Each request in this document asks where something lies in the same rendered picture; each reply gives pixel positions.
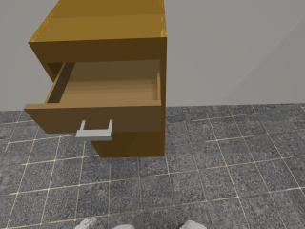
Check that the handle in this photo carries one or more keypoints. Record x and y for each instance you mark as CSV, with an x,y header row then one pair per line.
x,y
94,135

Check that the robot left hand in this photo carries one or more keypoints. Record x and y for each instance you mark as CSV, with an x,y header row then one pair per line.
x,y
86,224

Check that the drawer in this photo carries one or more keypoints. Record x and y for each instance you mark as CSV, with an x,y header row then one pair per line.
x,y
125,91

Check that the cabinet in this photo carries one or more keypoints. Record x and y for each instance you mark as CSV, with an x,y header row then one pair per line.
x,y
108,30

